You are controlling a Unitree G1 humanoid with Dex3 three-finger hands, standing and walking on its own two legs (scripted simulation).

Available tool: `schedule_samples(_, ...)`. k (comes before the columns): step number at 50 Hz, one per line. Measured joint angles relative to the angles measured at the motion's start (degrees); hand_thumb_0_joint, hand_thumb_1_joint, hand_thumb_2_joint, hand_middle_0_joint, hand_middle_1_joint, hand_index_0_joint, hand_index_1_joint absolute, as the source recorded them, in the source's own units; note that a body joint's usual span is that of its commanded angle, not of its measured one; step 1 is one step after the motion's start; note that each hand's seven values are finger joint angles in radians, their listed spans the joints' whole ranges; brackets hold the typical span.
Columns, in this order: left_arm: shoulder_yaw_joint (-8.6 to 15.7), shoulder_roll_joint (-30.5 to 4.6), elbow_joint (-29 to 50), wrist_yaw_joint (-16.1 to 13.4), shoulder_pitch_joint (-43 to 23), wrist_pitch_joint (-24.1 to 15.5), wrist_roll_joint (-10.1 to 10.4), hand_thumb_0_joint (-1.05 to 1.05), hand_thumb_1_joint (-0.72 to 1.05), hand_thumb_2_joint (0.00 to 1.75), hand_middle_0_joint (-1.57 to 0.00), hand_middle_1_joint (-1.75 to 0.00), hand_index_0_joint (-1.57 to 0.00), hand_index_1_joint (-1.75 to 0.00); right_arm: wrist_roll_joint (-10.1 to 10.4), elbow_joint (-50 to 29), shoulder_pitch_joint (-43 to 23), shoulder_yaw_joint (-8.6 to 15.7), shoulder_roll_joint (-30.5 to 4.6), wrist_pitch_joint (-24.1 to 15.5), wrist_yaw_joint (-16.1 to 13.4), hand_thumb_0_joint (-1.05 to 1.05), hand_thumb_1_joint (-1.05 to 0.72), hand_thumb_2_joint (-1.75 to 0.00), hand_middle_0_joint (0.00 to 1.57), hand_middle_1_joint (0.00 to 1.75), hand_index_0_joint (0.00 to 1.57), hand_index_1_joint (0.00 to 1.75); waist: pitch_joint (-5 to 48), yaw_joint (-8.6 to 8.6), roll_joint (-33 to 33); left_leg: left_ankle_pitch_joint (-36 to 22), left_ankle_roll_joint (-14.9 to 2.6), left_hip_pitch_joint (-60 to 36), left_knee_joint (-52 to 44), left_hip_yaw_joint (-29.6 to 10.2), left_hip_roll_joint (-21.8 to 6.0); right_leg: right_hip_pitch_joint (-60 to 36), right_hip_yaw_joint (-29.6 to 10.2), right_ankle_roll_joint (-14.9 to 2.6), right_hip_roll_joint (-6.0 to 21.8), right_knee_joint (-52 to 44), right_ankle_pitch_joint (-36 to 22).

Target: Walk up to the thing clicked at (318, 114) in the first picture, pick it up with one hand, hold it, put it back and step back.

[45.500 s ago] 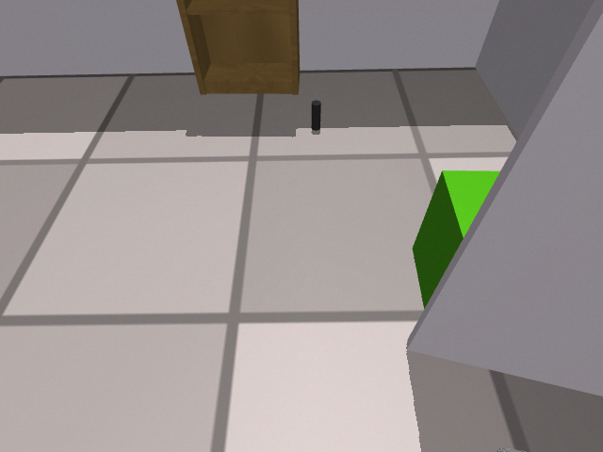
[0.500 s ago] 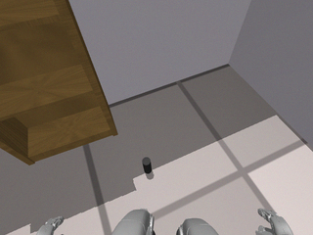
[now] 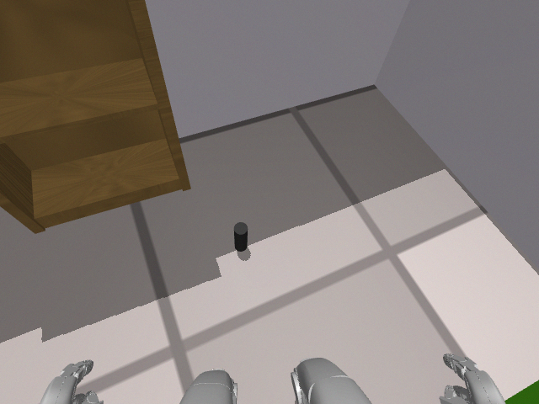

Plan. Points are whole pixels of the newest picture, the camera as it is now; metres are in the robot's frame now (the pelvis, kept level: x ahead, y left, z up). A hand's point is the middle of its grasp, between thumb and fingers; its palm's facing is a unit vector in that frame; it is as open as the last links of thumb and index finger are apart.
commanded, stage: step back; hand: left
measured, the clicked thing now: (240, 237) +0.65 +0.08 -0.69
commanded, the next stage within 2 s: none
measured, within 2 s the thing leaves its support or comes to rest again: neither
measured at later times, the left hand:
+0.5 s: hand out of the picture -0.01 +0.22 -0.15, palm faces +0.01 -0.93 -0.37, open 7.4 cm
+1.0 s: hand out of the picture -0.28 +0.14 -0.15, palm faces -0.01 -0.91 -0.41, open 7.4 cm
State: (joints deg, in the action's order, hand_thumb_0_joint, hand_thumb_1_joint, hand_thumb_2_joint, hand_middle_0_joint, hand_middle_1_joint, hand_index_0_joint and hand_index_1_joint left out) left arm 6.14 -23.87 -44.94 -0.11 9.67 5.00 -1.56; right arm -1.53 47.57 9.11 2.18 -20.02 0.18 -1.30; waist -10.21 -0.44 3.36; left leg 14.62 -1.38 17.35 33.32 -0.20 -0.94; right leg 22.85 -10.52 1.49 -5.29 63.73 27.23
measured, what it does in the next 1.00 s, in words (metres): walks backwards: right foot, then left foot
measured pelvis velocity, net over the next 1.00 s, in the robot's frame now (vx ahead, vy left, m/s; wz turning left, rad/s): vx -0.33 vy -0.13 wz -0.03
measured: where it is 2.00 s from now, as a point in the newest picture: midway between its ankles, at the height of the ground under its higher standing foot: outside the picture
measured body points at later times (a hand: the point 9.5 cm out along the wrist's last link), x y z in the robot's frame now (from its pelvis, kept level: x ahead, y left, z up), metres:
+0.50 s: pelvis -0.17 -0.04 -0.02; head -0.10 -0.02 +0.42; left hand -0.01 +0.27 -0.13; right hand -0.09 -0.36 -0.12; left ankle -0.18 +0.06 -0.74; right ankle -0.08 -0.15 -0.73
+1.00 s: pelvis -0.33 -0.13 -0.01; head -0.31 -0.15 +0.43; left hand -0.28 +0.19 -0.12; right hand -0.22 -0.46 -0.12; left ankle -0.26 +0.03 -0.68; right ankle -0.34 -0.26 -0.73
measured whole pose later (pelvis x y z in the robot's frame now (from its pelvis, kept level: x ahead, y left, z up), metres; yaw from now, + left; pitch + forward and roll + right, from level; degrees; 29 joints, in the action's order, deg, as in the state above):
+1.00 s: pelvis -0.33 -0.13 -0.01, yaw -2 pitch -3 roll +2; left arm 4.1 -20.9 -49.5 1.4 15.5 4.1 -2.9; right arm -1.1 48.2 9.8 3.8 -25.3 2.6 -1.9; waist -5.0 -2.6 -0.4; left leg 26.6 0.0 31.7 60.4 -6.9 2.8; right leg 16.5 -3.4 -0.1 2.2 42.5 23.7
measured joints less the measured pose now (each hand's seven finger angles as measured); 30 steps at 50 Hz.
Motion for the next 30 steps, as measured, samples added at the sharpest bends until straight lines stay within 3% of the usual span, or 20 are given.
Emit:
schedule_samples(3,0.14,-0.43,-0.50,0.06,0.35,0.08,-0.10,0.00,0.91,0.90,-0.20,-0.30,-0.20,-0.30,-0.07,-1.64,-1.36,0.11,-0.60,-0.28,-0.06,0.00,-0.90,-0.90,0.20,0.30,0.21,0.30,-0.95,-0.10,-0.19,-0.66,0.41,2.35,1.87,1.19,-0.70,-3.15,1.94,0.28,2.21,-8.23,1.09)
schedule_samples(6,0.04,-0.12,-1.00,0.53,0.50,-0.43,-0.16,0.01,0.91,0.90,-0.20,-0.30,-0.20,-0.30,-0.06,-2.57,-2.38,0.28,-1.81,0.07,0.04,0.00,-0.90,-0.90,0.20,0.30,0.21,0.30,-1.20,-0.24,-1.11,-0.95,1.32,5.15,4.68,2.11,-1.68,-7.07,5.12,-0.68,4.33,-20.18,-1.62)
schedule_samples(8,-0.15,1.53,-1.95,0.75,0.08,-1.16,-0.49,0.00,0.91,0.90,-0.20,-0.30,-0.20,-0.30,0.37,-2.14,-3.25,0.73,-3.36,0.77,-0.03,0.00,-0.90,-0.90,0.20,0.30,0.21,0.30,-1.93,0.26,-4.56,-0.89,2.00,6.77,7.29,0.67,-3.62,-9.29,7.30,-1.21,2.97,-25.69,-5.28)
schedule_samples(9,-0.57,2.58,-2.12,1.04,0.16,-1.36,-0.82,0.00,0.91,0.90,-0.20,-0.30,-0.20,-0.30,0.69,-1.68,-3.24,1.02,-4.03,1.24,-0.18,0.00,-0.90,-0.90,0.20,0.30,0.20,0.30,-1.93,0.92,-6.59,-0.51,1.44,7.44,8.16,-1.30,-3.85,-9.42,8.51,-1.40,2.02,-25.99,-5.95)
schedule_samples(12,-1.65,3.18,-1.18,1.69,1.55,-1.13,-1.08,0.00,0.91,0.90,-0.20,-0.30,-0.20,-0.30,1.40,0.02,-1.60,1.21,-3.46,2.16,-0.85,0.00,-0.90,-0.90,0.20,0.30,0.20,0.30,0.42,-0.17,-4.88,12.99,1.10,9.89,19.69,-3.38,1.77,-7.23,7.37,-2.21,4.05,-24.53,-6.66)
schedule_samples(15,-1.85,3.68,-0.35,1.26,1.52,-0.73,-1.18,0.01,0.90,0.90,-0.20,-0.30,-0.20,-0.30,1.75,0.90,0.80,0.69,-3.44,1.86,-0.59,0.00,-0.91,-0.90,0.20,0.30,0.20,0.30,2.25,-0.57,-3.41,14.25,0.93,9.77,29.00,-4.40,5.60,-6.12,6.90,-2.52,5.69,-26.54,-9.17)
schedule_samples(19,-1.62,3.38,2.12,0.70,-0.45,-0.82,-1.66,0.01,0.90,0.90,-0.21,-0.30,-0.20,-0.30,1.72,1.36,3.02,0.16,-3.38,1.20,-0.88,0.00,-0.91,-0.90,0.20,0.30,0.20,0.30,2.70,-0.32,-3.04,14.00,1.46,5.33,26.21,-4.04,5.71,-2.99,8.19,-2.50,5.58,-27.42,-12.07)
schedule_samples(21,-1.55,2.77,3.58,0.35,-2.00,-0.89,-1.67,0.01,0.90,0.90,-0.21,-0.30,-0.20,-0.30,1.42,1.40,3.69,0.06,-2.97,0.86,-0.94,0.00,-0.91,-0.90,0.20,0.30,0.20,0.30,1.97,0.47,-2.80,13.90,1.33,1.74,18.26,-2.66,4.25,-1.34,9.80,-2.42,5.51,-26.83,-12.99)
schedule_samples(23,-1.58,1.90,5.04,0.22,-3.66,-0.65,-1.15,0.00,0.90,0.90,-0.21,-0.30,-0.20,-0.30,0.93,1.41,4.37,0.06,-2.45,0.25,-0.87,0.00,-0.91,-0.90,0.20,0.30,0.20,0.30,1.00,1.25,-2.05,8.51,0.85,-2.77,6.24,-1.17,3.08,0.86,11.41,-2.26,5.88,-24.26,-12.91)
schedule_samples(25,-1.03,0.42,5.39,0.06,-5.15,-0.05,-0.53,0.00,0.90,0.90,-0.20,-0.30,-0.20,-0.30,-0.02,2.26,3.60,0.07,-0.17,0.12,-0.80,0.00,-0.91,-0.90,0.20,0.30,0.20,0.30,-1.37,0.25,2.81,6.66,-0.14,-4.07,3.91,1.03,5.41,2.58,8.80,-2.60,7.57,-20.16,-10.85)
schedule_samples(26,-0.85,0.47,5.14,-0.09,-5.04,0.30,-0.40,0.00,0.90,0.90,-0.20,-0.30,-0.20,-0.30,-0.44,2.18,3.70,-0.21,0.31,0.22,-0.45,0.00,-0.91,-0.90,0.20,0.30,0.20,0.30,-1.44,0.01,3.49,6.20,-0.30,-3.64,4.26,1.44,5.29,3.61,7.25,-2.71,6.32,-16.96,-6.29)
schedule_samples(28,-1.08,1.33,3.93,-0.19,-4.38,1.11,-0.52,0.00,0.91,0.90,-0.20,-0.30,-0.20,-0.30,-0.80,1.71,4.16,-0.51,0.15,0.12,-0.05,0.00,-0.90,-0.90,0.20,0.30,0.20,0.30,-0.72,1.43,1.66,5.24,-0.43,-2.13,4.99,-0.31,3.33,5.39,5.89,-2.30,2.40,-7.30,1.14)
schedule_samples(30,-1.21,1.69,2.97,0.25,-3.50,1.57,-0.32,0.00,0.91,0.90,-0.20,-0.30,-0.20,-0.30,-1.07,1.51,4.24,-0.54,-0.06,-0.06,-0.35,0.00,-0.90,-0.90,0.20,0.30,0.21,0.30,0.15,1.94,0.35,3.20,-0.22,-1.33,3.45,-1.44,1.57,6.53,3.70,-1.97,-0.40,2.56,2.46)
